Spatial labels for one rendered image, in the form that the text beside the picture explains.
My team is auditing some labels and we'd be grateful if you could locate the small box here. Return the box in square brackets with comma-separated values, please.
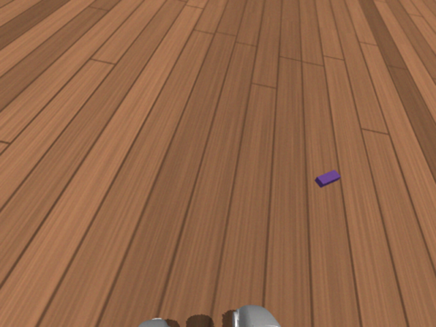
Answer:
[315, 170, 341, 187]

